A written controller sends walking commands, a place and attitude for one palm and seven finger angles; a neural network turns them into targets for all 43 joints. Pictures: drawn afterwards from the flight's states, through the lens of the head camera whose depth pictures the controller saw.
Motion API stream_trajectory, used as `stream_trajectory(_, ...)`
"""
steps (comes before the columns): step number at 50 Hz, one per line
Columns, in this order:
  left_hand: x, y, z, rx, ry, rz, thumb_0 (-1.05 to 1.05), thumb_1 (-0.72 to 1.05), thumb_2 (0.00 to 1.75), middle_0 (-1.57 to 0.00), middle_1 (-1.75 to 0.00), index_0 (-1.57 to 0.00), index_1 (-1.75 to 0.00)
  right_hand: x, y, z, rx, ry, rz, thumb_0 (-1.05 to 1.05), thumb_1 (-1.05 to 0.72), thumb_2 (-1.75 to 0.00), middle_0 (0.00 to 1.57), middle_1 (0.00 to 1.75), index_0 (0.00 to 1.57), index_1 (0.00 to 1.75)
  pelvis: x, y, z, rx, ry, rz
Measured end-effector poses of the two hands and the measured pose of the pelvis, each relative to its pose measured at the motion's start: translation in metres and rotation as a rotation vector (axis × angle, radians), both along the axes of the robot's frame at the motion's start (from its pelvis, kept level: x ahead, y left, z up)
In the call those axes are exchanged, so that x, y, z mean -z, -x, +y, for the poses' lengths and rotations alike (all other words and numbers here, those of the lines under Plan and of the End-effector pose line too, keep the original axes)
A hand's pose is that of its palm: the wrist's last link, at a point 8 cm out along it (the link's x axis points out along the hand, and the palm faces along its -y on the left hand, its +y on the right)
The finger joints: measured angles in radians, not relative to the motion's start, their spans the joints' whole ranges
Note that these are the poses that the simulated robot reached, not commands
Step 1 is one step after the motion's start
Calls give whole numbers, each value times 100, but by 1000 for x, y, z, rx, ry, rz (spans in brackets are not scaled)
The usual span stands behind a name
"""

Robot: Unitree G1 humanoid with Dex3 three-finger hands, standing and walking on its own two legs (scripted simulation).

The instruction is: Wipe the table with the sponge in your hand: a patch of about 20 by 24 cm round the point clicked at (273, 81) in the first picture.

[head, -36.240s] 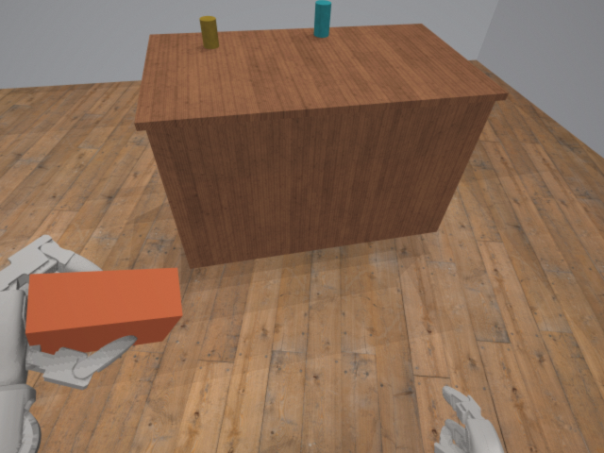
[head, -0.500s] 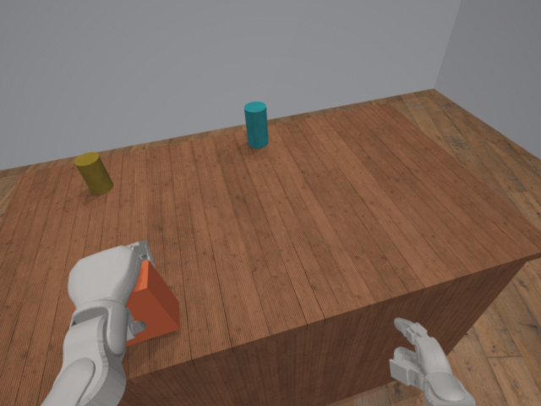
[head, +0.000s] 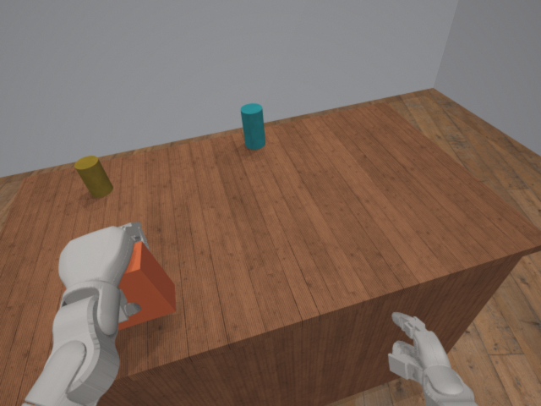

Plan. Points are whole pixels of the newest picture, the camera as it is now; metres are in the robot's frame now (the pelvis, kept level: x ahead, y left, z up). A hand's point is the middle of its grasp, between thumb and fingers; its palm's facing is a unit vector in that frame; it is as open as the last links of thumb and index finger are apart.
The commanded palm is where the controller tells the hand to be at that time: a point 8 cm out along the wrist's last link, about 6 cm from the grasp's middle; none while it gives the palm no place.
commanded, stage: lift the sponge slowly off the table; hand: left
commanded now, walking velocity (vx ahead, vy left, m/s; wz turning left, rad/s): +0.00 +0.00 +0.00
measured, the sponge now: (133, 295) +0.24 +0.26 +0.05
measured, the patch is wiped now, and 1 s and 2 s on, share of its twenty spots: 1.00 1.00 1.00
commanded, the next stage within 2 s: bring the sponge back beside the body in 0.94 s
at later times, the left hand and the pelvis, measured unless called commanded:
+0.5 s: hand (114, 258) +0.25 +0.26 +0.13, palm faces +0.12 -0.12 -0.99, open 9.6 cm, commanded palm +0.20 +0.26 +0.20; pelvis -0.01 -0.01 +0.00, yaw +0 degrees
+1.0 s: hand (110, 243) +0.25 +0.26 +0.16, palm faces +0.17 -0.14 -0.98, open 9.6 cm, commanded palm +0.21 +0.26 +0.22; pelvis -0.02 -0.01 +0.00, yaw +0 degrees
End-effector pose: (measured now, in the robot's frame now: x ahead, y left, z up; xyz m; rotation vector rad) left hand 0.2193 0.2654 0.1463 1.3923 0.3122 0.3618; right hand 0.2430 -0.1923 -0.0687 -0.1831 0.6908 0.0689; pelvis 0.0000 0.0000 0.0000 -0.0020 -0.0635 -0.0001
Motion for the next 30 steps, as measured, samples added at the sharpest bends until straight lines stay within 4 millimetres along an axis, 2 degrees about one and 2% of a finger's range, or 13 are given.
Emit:
stream_trajectory(7, -8, 7, -1, -4, -1, -14, -1, -50, 111, -78, -141, -81, -138, 0, 0, -1, -9, 9, -2, 1, -90, -89, 20, 30, 21, 31, 0, 3, -2, -9, 0, -10)
stream_trajectory(22, -31, -1, -4, 12, -21, -45, -1, -50, 111, -78, -141, -81, -138, -4, 2, 0, -8, -12, -29, 1, -90, -89, 20, 30, 20, 30, 0, 10, -6, -6, -6, -10)
stream_trajectory(30, -41, 3, -5, 15, -10, -74, -1, -50, 111, -78, -141, -81, -138, -7, 2, -3, -10, -13, -43, 1, -90, -89, 20, 30, 20, 30, 0, 11, -7, -4, -7, -10)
